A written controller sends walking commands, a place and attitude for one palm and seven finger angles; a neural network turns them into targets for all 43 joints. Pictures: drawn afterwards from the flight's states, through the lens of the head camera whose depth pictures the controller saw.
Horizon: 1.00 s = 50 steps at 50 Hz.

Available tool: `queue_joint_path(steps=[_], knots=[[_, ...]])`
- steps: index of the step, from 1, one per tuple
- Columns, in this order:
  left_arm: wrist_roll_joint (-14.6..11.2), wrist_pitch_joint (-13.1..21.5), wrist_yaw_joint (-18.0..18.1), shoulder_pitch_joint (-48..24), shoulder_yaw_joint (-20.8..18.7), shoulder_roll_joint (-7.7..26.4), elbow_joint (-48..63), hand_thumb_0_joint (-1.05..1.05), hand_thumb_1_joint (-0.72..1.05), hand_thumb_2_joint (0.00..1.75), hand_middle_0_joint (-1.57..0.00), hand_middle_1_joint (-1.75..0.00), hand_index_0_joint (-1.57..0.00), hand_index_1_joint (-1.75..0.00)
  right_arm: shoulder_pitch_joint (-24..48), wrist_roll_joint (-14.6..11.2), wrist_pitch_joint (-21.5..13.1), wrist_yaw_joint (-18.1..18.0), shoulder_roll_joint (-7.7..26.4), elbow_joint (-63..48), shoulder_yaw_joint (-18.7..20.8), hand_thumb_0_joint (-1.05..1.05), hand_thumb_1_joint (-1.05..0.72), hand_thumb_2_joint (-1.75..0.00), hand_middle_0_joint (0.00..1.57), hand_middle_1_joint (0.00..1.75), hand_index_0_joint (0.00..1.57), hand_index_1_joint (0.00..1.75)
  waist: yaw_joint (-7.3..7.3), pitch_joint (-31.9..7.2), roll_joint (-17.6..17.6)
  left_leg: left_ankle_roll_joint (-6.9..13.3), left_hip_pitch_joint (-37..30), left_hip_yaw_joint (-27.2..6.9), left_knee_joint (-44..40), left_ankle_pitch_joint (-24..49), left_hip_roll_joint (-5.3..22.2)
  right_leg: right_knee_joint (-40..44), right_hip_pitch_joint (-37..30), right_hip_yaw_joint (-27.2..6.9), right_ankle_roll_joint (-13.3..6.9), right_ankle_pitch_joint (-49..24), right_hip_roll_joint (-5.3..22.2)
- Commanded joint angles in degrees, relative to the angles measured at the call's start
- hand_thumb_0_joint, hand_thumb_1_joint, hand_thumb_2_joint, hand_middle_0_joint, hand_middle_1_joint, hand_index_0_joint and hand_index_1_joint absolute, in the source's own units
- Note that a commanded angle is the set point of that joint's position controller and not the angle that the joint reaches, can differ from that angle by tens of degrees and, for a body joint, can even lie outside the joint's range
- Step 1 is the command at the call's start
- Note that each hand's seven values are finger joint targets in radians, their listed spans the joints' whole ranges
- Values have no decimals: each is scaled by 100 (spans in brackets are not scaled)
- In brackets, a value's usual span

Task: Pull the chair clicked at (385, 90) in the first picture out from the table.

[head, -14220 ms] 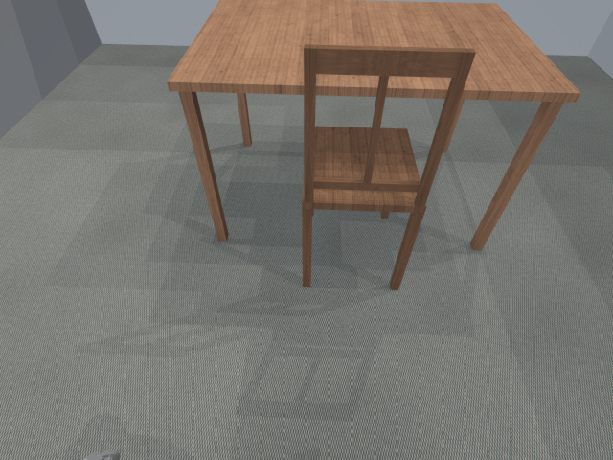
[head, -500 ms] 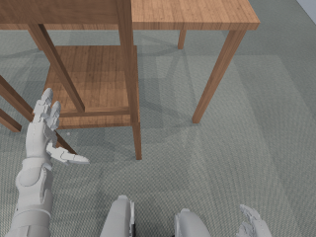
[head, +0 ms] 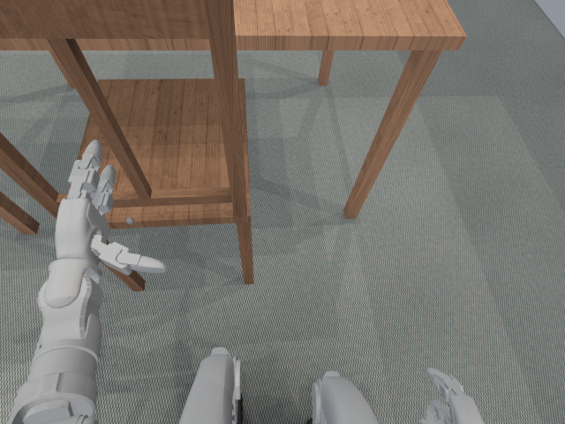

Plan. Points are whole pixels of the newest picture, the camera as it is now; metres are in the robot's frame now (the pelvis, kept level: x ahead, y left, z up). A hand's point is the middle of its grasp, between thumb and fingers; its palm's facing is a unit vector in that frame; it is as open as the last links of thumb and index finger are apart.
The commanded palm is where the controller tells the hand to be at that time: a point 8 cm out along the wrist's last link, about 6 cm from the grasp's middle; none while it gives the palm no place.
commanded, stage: push the fingers through the gap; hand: left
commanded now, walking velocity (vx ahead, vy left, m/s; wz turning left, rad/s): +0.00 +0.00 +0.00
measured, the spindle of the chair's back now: (114, 136) +0.50 +0.26 +0.06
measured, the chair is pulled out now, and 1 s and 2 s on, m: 0.00 0.00 0.00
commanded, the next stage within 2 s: hook a spindle and tug to test in 1.30 s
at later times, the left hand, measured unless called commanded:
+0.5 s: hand (133, 194) +0.42 +0.23 +0.03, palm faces +0.10 -0.99 -0.03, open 16.9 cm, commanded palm +0.40 +0.27 +0.03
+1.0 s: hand (134, 170) +0.46 +0.23 +0.03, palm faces +0.12 -0.99 -0.03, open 16.9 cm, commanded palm +0.43 +0.27 +0.03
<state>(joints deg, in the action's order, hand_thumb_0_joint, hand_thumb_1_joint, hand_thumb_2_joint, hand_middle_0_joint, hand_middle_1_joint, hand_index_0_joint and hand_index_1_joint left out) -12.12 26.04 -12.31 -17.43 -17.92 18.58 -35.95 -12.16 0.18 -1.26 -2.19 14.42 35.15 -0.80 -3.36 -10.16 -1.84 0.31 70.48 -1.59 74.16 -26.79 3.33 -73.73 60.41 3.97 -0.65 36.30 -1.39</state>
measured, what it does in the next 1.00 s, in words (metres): stands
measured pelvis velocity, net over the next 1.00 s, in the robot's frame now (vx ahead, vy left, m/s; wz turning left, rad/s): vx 0.00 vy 0.01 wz -0.02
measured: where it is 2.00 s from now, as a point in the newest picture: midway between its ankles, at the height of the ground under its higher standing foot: outside the picture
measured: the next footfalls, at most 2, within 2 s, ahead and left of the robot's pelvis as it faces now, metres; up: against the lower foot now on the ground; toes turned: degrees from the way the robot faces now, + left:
none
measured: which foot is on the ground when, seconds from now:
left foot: down 0.00-1.00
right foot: down 0.00-1.00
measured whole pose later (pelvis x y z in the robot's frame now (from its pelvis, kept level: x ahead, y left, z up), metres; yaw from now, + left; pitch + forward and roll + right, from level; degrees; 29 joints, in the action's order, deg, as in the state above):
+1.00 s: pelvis +0.00 +0.01 -0.01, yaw -1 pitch +26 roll -4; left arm -8.4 27.9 -13.0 -36.3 -24.6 25.6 -54.8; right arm -16.3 1.4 4.0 -0.7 14.7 36.7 -1.0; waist -6.8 -9.5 -2.0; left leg 0.8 74.2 -1.2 75.4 -27.0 4.1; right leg -74.4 64.3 3.4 -0.2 35.9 -2.1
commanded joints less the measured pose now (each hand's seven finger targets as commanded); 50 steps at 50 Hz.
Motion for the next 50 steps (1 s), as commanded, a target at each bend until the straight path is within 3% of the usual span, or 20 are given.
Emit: queue_joint_path(steps=[1,6,9,10,14,17,18,20,26,30,31,37,41,42,44,46,49,50], knots=[[-62,359,26,-1323,-399,1192,1085,0,-50,30,-6,-8,-6,-8,-447,-25,-154,-55,895,-607,389,0,-90,-90,20,30,20,30,1,-2402,-471,91,-2898,-146,-862,1403,-110,1185,-217,-171,-60,-1694,-125],[-2,354,73,-1506,-626,1458,667,0,-50,30,-6,-8,-6,-8,-542,-27,-46,-27,905,-583,367,0,-90,-90,20,30,20,30,-69,-2122,-139,132,-2338,-54,-799,1250,-135,1191,-434,-250,-17,-1769,-139],[2,505,16,-1911,-673,1576,751,0,-50,30,-6,-8,-6,-8,-585,-16,-50,-36,910,-528,384,0,-90,-90,20,30,20,30,-125,-2206,-320,140,-2400,-53,-737,1289,-120,1160,-375,-285,-29,-1789,-147],[-3,551,-16,-1873,-692,1575,807,0,-50,30,-6,-8,-6,-8,-610,-8,-51,-30,901,-523,384,0,-90,-90,20,30,20,30,-66,-2390,-459,126,-2560,-48,-744,1441,-122,1135,-414,-276,-39,-1893,-142],[-11,557,-124,-2194,-454,1383,522,0,-50,30,-6,-8,-6,-8,-698,-10,-45,-21,931,-392,401,0,-90,-90,20,30,20,30,-245,-2202,-451,126,-2685,-131,-735,1393,-91,1154,-66,-215,-43,-1746,-159],[3,513,-155,-2353,-503,1472,345,0,-50,30,-6,-8,-6,-8,-725,-4,-21,-23,963,-364,400,0,-90,-90,20,30,20,30,-219,-2222,-506,115,-2733,-164,-774,1337,-93,1163,-12,-188,-51,-1645,-146],[7,504,-150,-2352,-587,1545,331,0,-50,30,-6,-8,-6,-8,-755,2,-11,-23,973,-362,416,0,-90,-90,20,30,20,30,-195,-2327,-384,124,-2741,-159,-752,1383,-89,1155,-88,-196,-44,-1692,-152],[36,526,-120,-2405,-547,1516,399,0,-50,30,-6,-8,-6,-8,-765,9,5,-12,968,-375,414,0,-90,-90,20,30,20,30,-169,-2505,-598,108,-2943,-179,-759,1539,-88,1111,16,-181,-60,-1744,-142],[147,514,21,-2737,-739,1755,23,0,-50,30,-6,-8,-6,-8,-830,43,101,10,975,-341,389,0,-90,-90,20,30,20,30,-221,-2310,-425,114,-2711,-186,-735,1417,-78,1098,24,-169,-43,-1666,-159],[230,595,40,-3127,-597,1674,54,0,-50,30,-6,-8,-6,-8,-886,70,140,29,972,-332,393,0,-90,-90,20,30,20,30,-280,-2526,-631,99,-3003,-222,-698,1617,-62,1050,180,-151,-59,-1744,-160],[224,586,40,-3010,-683,1739,-28,0,-50,30,-6,-8,-6,-8,-908,77,151,41,985,-337,400,0,-90,-90,20,30,20,30,-232,-2586,-658,92,-3044,-235,-700,1650,-60,1054,164,-150,-66,-1759,-167],[265,536,-5,-3286,-815,1936,-488,0,-50,30,-6,-8,-6,-8,-979,84,263,37,999,-323,366,0,-90,-90,20,30,20,30,-298,-2451,-403,131,-2629,-177,-621,1486,-83,1061,34,-194,-33,-1753,-167],[316,605,-40,-3741,-820,2041,-601,0,-50,30,-6,-8,-6,-8,-1033,104,302,30,1026,-265,360,0,-90,-90,20,30,20,30,-376,-2514,-573,133,-2769,-223,-573,1528,-56,1016,256,-177,-43,-1706,-174],[329,620,-42,-3744,-856,2091,-585,0,-50,30,-6,-8,-6,-8,-1054,106,317,34,1020,-271,363,0,-90,-90,20,30,20,30,-337,-2570,-655,122,-2837,-222,-576,1609,-55,1004,235,-173,-54,-1753,-174],[320,641,-67,-3956,-692,1944,-586,0,-50,30,-6,-8,-6,-8,-1074,110,334,52,1020,-241,359,0,-90,-90,20,30,20,30,-430,-2576,-716,125,-2924,-264,-574,1558,-51,1015,349,-156,-63,-1674,-183],[331,622,-59,-3778,-906,2160,-735,0,-50,30,-6,-8,-6,-8,-1107,116,374,45,1053,-248,366,0,-90,-90,20,30,20,30,-341,-2623,-633,125,-2871,-250,-581,1556,-50,1030,261,-166,-56,-1683,-181],[329,551,-92,-3626,-791,2006,-851,0,-50,30,-6,-8,-6,-8,-1124,102,422,69,1041,-272,358,0,-90,-90,20,30,20,30,-360,-2572,-652,131,-2883,-253,-616,1585,-54,1036,283,-138,-65,-1704,-188],[339,540,-73,-3608,-908,2146,-857,0,-50,30,-6,-8,-6,-8,-1131,96,454,64,1061,-279,356,0,-90,-90,20,30,20,30,-329,-2549,-575,122,-2829,-253,-620,1581,-42,1025,263,-135,-56,-1709,-179]])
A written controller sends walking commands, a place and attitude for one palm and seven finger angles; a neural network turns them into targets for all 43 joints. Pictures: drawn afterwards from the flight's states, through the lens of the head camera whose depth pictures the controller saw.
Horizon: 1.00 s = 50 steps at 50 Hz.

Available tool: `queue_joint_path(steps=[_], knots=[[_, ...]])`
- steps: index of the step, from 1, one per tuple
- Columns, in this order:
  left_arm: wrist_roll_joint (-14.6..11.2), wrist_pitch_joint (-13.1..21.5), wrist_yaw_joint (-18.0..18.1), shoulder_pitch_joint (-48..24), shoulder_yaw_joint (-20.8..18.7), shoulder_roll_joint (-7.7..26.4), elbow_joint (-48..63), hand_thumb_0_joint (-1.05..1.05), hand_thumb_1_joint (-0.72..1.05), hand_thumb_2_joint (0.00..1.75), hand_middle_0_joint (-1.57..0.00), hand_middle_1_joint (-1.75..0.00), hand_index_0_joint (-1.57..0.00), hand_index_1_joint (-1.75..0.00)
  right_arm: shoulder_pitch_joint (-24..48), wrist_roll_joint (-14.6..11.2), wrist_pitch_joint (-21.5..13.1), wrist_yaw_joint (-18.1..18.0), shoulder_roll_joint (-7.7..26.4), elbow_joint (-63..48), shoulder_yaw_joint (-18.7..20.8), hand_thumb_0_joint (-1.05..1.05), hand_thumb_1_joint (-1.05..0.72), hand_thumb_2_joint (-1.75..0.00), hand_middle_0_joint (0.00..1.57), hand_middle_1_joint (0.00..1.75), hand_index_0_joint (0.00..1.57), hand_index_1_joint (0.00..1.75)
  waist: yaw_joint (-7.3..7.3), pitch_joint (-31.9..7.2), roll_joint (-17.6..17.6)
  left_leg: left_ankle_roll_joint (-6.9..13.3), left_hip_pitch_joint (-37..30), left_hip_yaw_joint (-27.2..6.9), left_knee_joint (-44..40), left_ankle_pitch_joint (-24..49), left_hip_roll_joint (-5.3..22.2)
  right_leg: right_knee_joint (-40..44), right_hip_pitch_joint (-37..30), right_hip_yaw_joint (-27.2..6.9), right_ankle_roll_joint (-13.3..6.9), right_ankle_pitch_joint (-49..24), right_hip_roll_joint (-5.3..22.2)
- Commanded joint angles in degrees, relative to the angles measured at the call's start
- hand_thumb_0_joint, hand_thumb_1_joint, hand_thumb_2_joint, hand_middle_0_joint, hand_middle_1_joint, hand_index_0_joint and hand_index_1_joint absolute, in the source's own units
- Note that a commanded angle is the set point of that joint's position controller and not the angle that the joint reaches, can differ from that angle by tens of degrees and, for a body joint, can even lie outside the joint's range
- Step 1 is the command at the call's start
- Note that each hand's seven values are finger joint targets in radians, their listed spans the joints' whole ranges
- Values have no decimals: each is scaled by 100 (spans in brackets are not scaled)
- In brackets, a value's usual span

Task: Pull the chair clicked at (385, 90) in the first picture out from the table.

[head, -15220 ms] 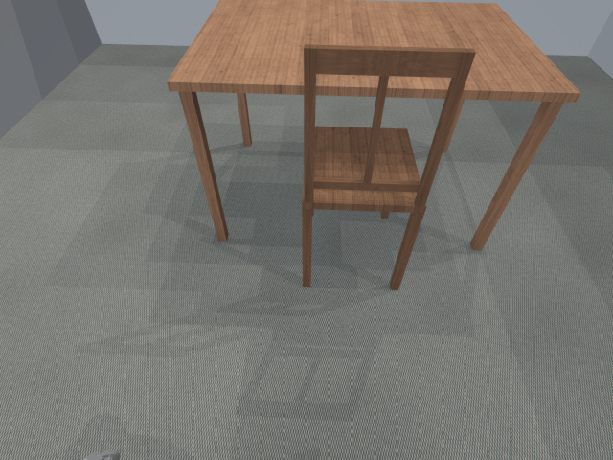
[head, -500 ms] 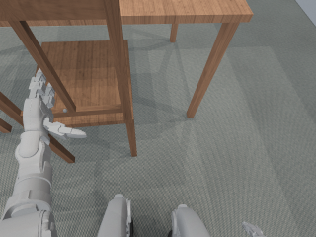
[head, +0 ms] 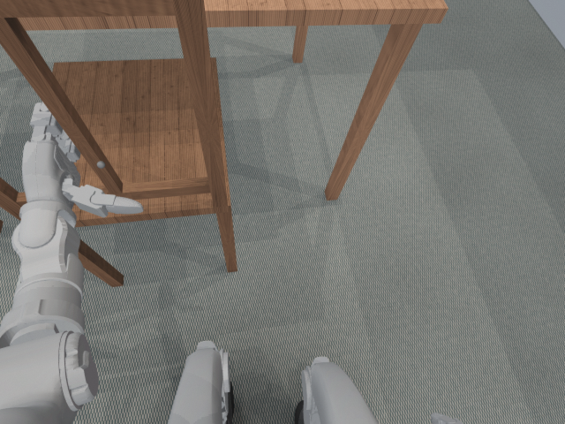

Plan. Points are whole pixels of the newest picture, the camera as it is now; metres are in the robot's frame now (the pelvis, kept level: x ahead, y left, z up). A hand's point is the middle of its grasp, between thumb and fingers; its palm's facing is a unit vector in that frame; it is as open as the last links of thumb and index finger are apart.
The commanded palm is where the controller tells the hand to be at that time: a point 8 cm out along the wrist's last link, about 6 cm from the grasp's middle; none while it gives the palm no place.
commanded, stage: push the fingers through the gap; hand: left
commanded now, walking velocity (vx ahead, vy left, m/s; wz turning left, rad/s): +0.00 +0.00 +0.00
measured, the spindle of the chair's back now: (75, 127) +0.49 +0.27 +0.06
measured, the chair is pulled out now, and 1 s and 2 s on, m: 0.00 0.00 0.04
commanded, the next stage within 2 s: hook a spindle and tug to test in 0.30 s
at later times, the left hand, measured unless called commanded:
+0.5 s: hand (103, 164) +0.46 +0.24 +0.04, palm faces +0.16 -0.99 -0.03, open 16.9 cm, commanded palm +0.43 +0.27 +0.04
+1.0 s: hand (99, 161) +0.46 +0.24 +0.04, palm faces +0.17 -0.98 -0.01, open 11.3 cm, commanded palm +0.43 +0.27 +0.04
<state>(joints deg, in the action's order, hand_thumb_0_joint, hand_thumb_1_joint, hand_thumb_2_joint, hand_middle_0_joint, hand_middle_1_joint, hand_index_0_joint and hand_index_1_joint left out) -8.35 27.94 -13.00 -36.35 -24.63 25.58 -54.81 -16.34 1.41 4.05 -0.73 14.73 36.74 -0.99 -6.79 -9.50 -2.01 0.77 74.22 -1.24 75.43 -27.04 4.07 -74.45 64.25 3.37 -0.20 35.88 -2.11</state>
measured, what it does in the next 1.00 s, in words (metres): stands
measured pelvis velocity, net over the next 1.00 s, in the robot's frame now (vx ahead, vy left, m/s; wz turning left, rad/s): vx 0.01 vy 0.00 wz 0.00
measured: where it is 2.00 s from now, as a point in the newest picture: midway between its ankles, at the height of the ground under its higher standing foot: outside the picture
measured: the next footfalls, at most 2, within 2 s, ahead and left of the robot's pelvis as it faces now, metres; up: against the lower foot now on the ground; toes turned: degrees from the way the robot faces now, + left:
none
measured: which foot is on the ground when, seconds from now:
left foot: down 0.00-1.00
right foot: down 0.00-1.00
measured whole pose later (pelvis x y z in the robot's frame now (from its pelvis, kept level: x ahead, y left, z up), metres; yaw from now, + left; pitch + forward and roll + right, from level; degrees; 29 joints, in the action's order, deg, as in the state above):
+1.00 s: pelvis +0.01 +0.00 +0.00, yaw +0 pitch +26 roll -4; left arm -9.1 28.4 -10.5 -35.7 -23.6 24.8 -54.6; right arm -15.8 1.5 6.0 0.0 14.5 36.2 -0.8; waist -6.8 -9.7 -1.8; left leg 0.8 73.0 -1.3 74.5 -27.3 3.9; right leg -73.0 62.8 3.4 -0.1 35.9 -2.1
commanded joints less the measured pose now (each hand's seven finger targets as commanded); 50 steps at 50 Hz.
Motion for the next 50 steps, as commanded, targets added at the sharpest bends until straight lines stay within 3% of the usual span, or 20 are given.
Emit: queue_joint_path(steps=[1,6,8,16,19,20,22,24,26,28,29,31,33,35,38,40,43,45,46,50], knots=[[-27,338,3,-1747,-194,1413,1024,0,-50,30,-6,-8,-6,-8,-702,-30,-60,-80,1026,-448,374,0,-90,-90,20,30,20,30,-7,-2588,-575,78,-3177,-290,-760,1553,-118,1101,-86,-73,-95,-1622,-110],[-11,469,121,-1976,-190,1427,1378,0,-50,30,-6,-8,-6,-8,-700,-9,-44,-75,1014,-452,380,0,-90,-90,20,30,20,30,2,-2786,-820,62,-3433,-313,-784,1645,-111,1102,-57,-71,-110,-1639,-115],[-12,495,143,-1947,-190,1418,1439,0,-50,30,-6,-8,-6,-8,-707,0,-37,-68,1003,-436,382,0,-90,-90,20,30,20,30,-16,-2832,-684,69,-3416,-302,-773,1685,-110,1123,-173,-79,-95,-1708,-118],[36,454,178,-1976,-22,1232,1132,0,-50,30,-6,-8,-6,-8,-715,-8,26,-61,1015,-406,376,0,-90,-90,20,30,20,30,-96,-2559,-648,56,-3365,-332,-810,1520,-111,1143,10,-46,-100,-1582,-114],[39,478,188,-1973,-209,1458,1060,0,-50,30,-6,-8,-6,-8,-737,-1,29,-78,1031,-416,365,0,-90,-90,20,30,20,30,-56,-2577,-527,81,-3171,-297,-749,1524,-130,1121,-151,-88,-100,-1650,-122],[45,491,182,-1984,-208,1463,1082,0,-50,30,-6,-8,-6,-8,-712,2,38,-73,1017,-416,354,0,-90,-90,20,30,20,30,-33,-2642,-651,77,-3205,-274,-743,1582,-133,1117,-171,-101,-98,-1693,-118],[37,517,156,-1882,-215,1456,1179,0,-50,30,-10,-19,-10,-19,-697,6,45,-61,1002,-449,358,0,-90,-90,20,30,20,30,13,-2753,-738,61,-3317,-269,-747,1708,-133,1103,-218,-91,-110,-1776,-121],[23,512,121,-1920,-53,1272,1125,0,-50,30,-13,-30,-13,-30,-711,2,56,-56,991,-426,362,0,-90,-90,20,30,20,30,-84,-2647,-660,74,-3362,-293,-741,1749,-123,1115,-130,-80,-105,-1809,-133],[-10,494,105,-1804,-178,1406,1184,0,-50,30,-17,-41,-17,-41,-683,-6,71,-52,1007,-451,369,0,-90,-90,20,30,20,30,-4,-2733,-680,62,-3357,-274,-742,1801,-129,1115,-245,-82,-105,-1879,-124],[-14,458,84,-1761,-39,1232,1201,0,-50,30,-20,-52,-20,-52,-666,-21,84,-53,992,-461,374,0,-90,-90,20,30,20,30,-46,-2660,-621,60,-3383,-288,-772,1814,-124,1131,-206,-65,-100,-1888,-126],[-28,471,82,-1786,81,1093,1307,0,-50,30,-22,-57,-22,-57,-671,-19,75,-44,982,-460,382,0,-90,-90,20,30,20,30,-45,-2684,-792,49,-3552,-320,-791,1880,-118,1123,-99,-47,-120,-1864,-125],[-48,477,138,-1694,20,1135,1523,0,-50,30,-25,-68,-25,-68,-642,-22,77,-42,994,-472,407,0,-90,-90,20,30,20,30,9,-2848,-820,28,-3701,-330,-812,1948,-107,1130,-123,-40,-120,-1891,-123],[-66,459,187,-1676,178,918,1546,0,-50,30,-29,-79,-29,-79,-614,-29,70,-32,956,-458,406,0,-90,-90,20,30,20,30,-61,-2713,-656,49,-3612,-306,-829,1834,-123,1205,-176,-45,-98,-1867,-126],[-26,453,239,-1549,109,980,1384,0,-50,30,-32,-90,-32,-90,-625,-22,64,-32,976,-449,396,0,-90,-90,20,30,20,30,-42,-2625,-507,53,-3466,-307,-833,1734,-132,1193,-170,-44,-93,-1805,-120],[48,502,240,-1781,84,1103,1246,0,-33,37,-38,-107,-38,-107,-628,-12,58,-42,964,-406,380,0,-90,-90,20,30,20,30,-93,-2430,-483,82,-3200,-239,-788,1541,-152,1223,-251,-102,-83,-1755,-123],[49,564,199,-1784,37,1159,1229,0,-22,42,-41,-118,-41,-118,-626,-3,51,-43,976,-400,379,0,-90,-90,20,30,20,30,-40,-2560,-628,60,-3336,-265,-777,1618,-151,1170,-178,-93,-110,-1749,-124],[15,564,135,-1681,147,1008,1231,0,-5,49,-46,-134,-46,-134,-612,-5,58,-27,963,-457,381,0,-90,-90,20,30,20,30,-3,-2625,-726,43,-3465,-285,-817,1689,-148,1170,-173,-60,-128,-1752,-126],[-18,527,98,-1690,264,860,1146,0,6,54,-50,-145,-50,-145,-620,-16,65,-13,969,-442,392,0,-90,-90,20,30,20,30,-73,-2587,-643,48,-3540,-314,-818,1709,-137,1181,-50,-42,-121,-1743,-129],[-17,541,100,-1799,171,1041,1259,0,12,56,-50,-145,-50,-145,-628,-6,67,-19,998,-424,393,0,-90,-90,20,30,20,30,-53,-2659,-728,47,-3560,-328,-808,1753,-121,1157,-64,-45,-126,-1777,-123],[12,490,78,-1614,156,1063,1284,0,34,66,-50,-145,-50,-145,-645,-13,85,-2,986,-453,395,0,-90,-90,20,30,20,30,0,-2702,-746,49,-3534,-300,-805,1882,-134,1138,-176,-60,-128,-1912,-130]])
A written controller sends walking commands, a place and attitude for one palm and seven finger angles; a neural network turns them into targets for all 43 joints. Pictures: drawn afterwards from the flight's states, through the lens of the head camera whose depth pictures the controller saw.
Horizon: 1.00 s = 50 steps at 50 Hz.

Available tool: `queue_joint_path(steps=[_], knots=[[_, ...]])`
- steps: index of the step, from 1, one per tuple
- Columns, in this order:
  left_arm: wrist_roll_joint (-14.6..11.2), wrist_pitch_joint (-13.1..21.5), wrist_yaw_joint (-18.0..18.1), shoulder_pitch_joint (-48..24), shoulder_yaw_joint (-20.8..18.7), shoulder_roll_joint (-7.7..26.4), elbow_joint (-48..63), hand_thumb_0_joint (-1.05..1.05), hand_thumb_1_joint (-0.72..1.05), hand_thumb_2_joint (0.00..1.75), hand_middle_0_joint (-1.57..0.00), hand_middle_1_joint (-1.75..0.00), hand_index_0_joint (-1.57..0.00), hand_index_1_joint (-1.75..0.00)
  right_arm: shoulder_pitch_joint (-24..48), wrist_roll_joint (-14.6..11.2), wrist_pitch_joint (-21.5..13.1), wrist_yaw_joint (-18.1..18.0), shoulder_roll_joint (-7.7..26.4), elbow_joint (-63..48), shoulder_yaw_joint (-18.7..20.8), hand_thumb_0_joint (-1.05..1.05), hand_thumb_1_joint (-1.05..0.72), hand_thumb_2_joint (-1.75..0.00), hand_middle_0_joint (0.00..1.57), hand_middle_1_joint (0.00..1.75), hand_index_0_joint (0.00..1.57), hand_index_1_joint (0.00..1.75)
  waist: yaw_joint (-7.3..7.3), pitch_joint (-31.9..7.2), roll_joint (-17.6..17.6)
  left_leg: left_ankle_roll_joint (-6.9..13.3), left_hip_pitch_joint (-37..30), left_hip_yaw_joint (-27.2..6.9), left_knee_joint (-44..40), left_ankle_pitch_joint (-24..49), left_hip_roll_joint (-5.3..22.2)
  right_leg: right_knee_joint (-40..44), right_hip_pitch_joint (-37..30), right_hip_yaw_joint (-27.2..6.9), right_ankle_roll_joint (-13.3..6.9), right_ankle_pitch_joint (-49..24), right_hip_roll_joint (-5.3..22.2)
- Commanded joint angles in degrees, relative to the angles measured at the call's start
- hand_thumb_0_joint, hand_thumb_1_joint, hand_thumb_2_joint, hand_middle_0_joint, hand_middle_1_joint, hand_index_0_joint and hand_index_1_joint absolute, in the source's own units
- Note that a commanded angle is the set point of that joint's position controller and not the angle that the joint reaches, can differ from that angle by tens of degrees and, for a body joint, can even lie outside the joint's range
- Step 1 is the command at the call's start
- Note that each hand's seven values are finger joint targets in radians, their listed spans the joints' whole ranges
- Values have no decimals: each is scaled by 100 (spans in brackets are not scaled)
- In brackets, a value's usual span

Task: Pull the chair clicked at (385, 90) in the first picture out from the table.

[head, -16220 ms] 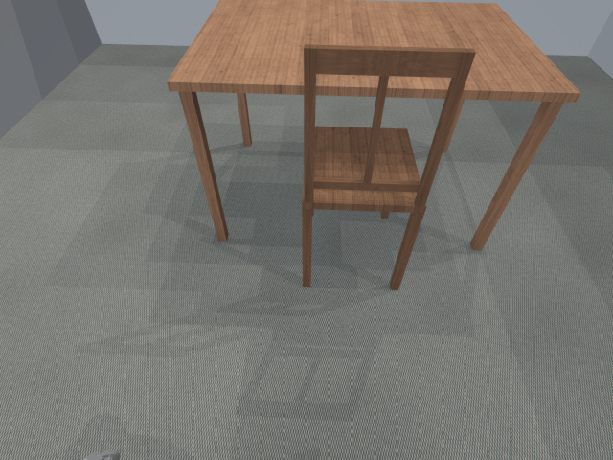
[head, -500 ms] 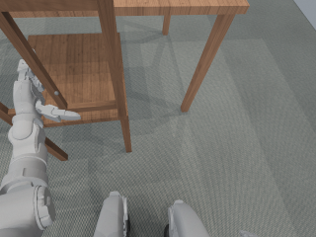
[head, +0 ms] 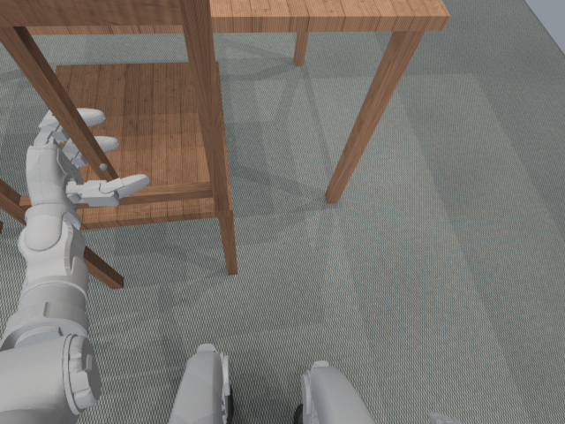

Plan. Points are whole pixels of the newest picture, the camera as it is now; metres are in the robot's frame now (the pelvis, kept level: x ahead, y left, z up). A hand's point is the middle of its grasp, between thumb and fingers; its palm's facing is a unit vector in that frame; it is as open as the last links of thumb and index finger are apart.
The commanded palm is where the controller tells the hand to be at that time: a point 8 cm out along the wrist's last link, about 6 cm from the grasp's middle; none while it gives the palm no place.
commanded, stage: hook a spindle and tug to test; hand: left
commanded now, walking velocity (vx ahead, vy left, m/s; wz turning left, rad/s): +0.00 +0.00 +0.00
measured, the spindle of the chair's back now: (79, 133) +0.49 +0.27 +0.06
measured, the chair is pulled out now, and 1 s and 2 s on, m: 0.00 0.04 0.18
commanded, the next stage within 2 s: step backward, pulling the chair out in 0.90 s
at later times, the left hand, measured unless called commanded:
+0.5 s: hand (105, 165) +0.45 +0.24 +0.04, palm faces +0.16 -0.99 -0.01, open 5.3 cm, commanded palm +0.41 +0.26 +0.03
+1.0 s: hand (109, 187) +0.42 +0.23 +0.04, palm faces +0.15 -0.99 -0.02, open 5.4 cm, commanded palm +0.40 +0.26 +0.03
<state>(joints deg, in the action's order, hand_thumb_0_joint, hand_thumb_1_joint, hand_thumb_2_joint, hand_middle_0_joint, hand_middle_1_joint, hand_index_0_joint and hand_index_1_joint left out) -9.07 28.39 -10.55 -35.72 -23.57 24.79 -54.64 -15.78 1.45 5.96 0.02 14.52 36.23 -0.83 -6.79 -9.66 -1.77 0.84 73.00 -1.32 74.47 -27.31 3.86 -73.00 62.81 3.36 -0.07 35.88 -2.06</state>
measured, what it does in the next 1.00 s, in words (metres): stands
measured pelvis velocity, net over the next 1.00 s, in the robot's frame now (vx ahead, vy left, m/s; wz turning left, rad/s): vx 0.02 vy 0.01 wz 0.00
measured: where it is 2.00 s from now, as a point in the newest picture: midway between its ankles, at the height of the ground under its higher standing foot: outside the picture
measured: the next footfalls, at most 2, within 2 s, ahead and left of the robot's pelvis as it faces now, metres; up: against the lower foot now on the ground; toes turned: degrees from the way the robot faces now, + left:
none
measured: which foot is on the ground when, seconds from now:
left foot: down 0.00-1.00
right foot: down 0.00-1.00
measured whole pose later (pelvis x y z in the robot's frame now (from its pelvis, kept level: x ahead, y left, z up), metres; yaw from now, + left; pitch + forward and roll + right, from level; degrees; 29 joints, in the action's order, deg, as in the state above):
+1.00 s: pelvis +0.02 +0.01 +0.01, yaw +0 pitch +25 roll -4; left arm -10.9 27.0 -8.9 -22.4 -19.4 18.7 -40.4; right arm -14.3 0.9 5.5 1.0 14.0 33.8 -0.2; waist -5.1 -10.8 -1.8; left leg 1.2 68.8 -0.1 72.2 -28.4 3.5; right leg -70.4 58.8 2.1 0.5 36.4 -1.6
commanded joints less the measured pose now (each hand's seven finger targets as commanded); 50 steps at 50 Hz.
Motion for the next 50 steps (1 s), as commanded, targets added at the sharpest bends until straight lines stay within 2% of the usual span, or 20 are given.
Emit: queue_joint_path(steps=[1,3,4,6,9,10,12,14,16,18,20,28,32,37,39,42,44,46,49,50], knots=[[79,429,-172,-1651,72,1104,1303,0,40,68,-50,-145,-50,-145,-717,-14,-99,-69,999,-409,381,0,-90,-90,20,30,20,30,-12,-2740,-756,46,-3456,-291,-706,1986,-110,990,-61,-46,-140,-1977,-137],[62,388,-175,-1466,70,1085,1360,0,51,73,-50,-145,-50,-145,-719,-24,-81,-57,997,-427,389,0,-90,-90,20,30,20,30,30,-2755,-720,39,-3481,-285,-729,2071,-116,1011,-144,-48,-143,-2058,-143],[44,379,-180,-1502,142,989,1418,0,56,76,-50,-145,-50,-145,-734,-17,-91,-51,995,-419,395,0,-90,-90,20,30,20,30,-26,-2777,-738,47,-3545,-307,-718,2144,-106,984,-87,-30,-144,-2089,-146],[37,325,-163,-1357,-14,1151,1340,0,68,80,-50,-145,-50,-145,-739,-31,-68,-53,1017,-422,397,0,-90,-90,20,30,20,30,18,-2669,-653,31,-3451,-297,-741,2144,-102,1004,-130,-27,-137,-2120,-140],[19,310,-169,-1470,87,1008,1335,0,84,88,-50,-145,-50,-145,-763,-20,-80,-46,999,-408,391,0,-90,-90,20,30,20,30,-43,-2566,-669,48,-3406,-302,-717,2127,-113,1000,-71,-28,-134,-2114,-141],[13,293,-164,-1343,-7,1063,1258,0,90,90,-50,-145,-50,-145,-764,-25,-77,-46,998,-409,397,0,-90,-90,20,30,20,30,-7,-2561,-632,40,-3399,-288,-720,2153,-106,995,-82,-16,-126,-2140,-139],[12,296,-167,-1322,-12,1082,1415,0,90,90,-50,-145,-50,-145,-775,-15,-70,-42,996,-442,403,0,-90,-90,20,30,20,30,25,-2713,-657,34,-3482,-288,-733,2325,-106,975,-189,-21,-127,-2274,-138],[-5,286,-174,-1129,188,808,1619,0,90,90,-50,-145,-50,-145,-771,-21,-72,-11,974,-493,425,0,-90,-90,20,30,20,30,39,-2850,-824,6,-3745,-328,-764,2530,-90,955,-102,15,-149,-2289,-137],[-16,230,-130,-966,166,822,1547,0,90,90,-50,-145,-50,-145,-748,-32,-51,5,983,-496,422,0,-90,-90,20,30,20,30,52,-2628,-666,-1,-3644,-325,-815,2380,-87,1026,-110,28,-140,-2213,-145],[4,215,-100,-955,261,712,1618,0,90,90,-50,-145,-50,-145,-741,-41,-51,11,970,-508,425,0,-90,-90,20,30,20,30,6,-2633,-566,17,-3582,-315,-820,2327,-96,1030,-157,32,-129,-2222,-150],[28,221,-61,-858,154,834,1635,0,90,90,-50,-145,-50,-145,-744,-34,-47,15,986,-519,427,0,-90,-90,20,30,20,30,47,-2638,-608,8,-3596,-306,-816,2383,-91,1000,-137,23,-133,-2250,-145],[-62,187,-41,-278,377,474,2111,0,90,90,-50,-145,-50,-145,-640,-61,-46,71,927,-680,438,0,-90,-90,20,30,20,30,139,-2689,-668,-15,-3752,-270,-907,2550,-110,1058,-328,33,-138,-2389,-156],[-99,191,1,37,264,576,2295,0,90,90,-50,-145,-50,-145,-582,-81,-58,71,933,-720,442,0,-90,-90,20,30,20,30,168,-2559,-557,-16,-3610,-225,-938,2585,-108,1064,-478,16,-128,-2523,-156],[-110,225,81,341,387,352,2582,0,90,90,-50,-145,-50,-145,-553,-77,-106,82,907,-757,468,0,-90,-90,20,30,20,30,194,-2605,-552,-36,-3760,-231,-945,2739,-93,1050,-472,28,-127,-2575,-159],[-124,240,97,316,451,298,2642,0,90,90,-50,-145,-50,-145,-534,-74,-139,84,908,-745,463,0,-90,-90,20,30,20,30,169,-2504,-608,-39,-3733,-232,-948,2657,-99,1060,-440,23,-139,-2515,-153],[-119,242,110,360,433,291,2535,0,90,90,-50,-145,-50,-145,-478,-77,-154,66,894,-736,450,0,-90,-90,20,30,20,30,148,-2418,-394,-11,-3522,-191,-934,2457,-132,1075,-518,1,-111,-2513,-147],[-103,280,105,192,284,512,2579,0,90,90,-50,-145,-50,-145,-485,-69,-179,36,917,-705,452,0,-90,-90,20,30,20,30,168,-2445,-526,-17,-3507,-191,-892,2436,-131,1027,-488,-25,-130,-2494,-145],[-99,298,82,87,379,389,2546,0,90,90,-50,-145,-50,-145,-453,-73,-194,20,890,-704,445,0,-90,-90,20,30,20,30,141,-2442,-548,-24,-3553,-193,-890,2417,-132,1030,-418,-24,-121,-2438,-136],[-153,281,39,213,238,519,2465,0,90,90,-50,-145,-50,-145,-458,-70,-219,1,902,-709,436,0,-90,-90,20,30,20,30,205,-2516,-516,-10,-3468,-185,-857,2421,-149,1007,-517,-45,-133,-2504,-140],[-153,296,33,-296,404,413,2548,0,90,90,-50,-145,-50,-145,-417,-83,-229,-17,886,-667,425,0,-90,-90,20,30,20,30,54,-2477,-470,8,-3488,-186,-832,2357,-143,1042,-435,-62,-104,-2500,-130]])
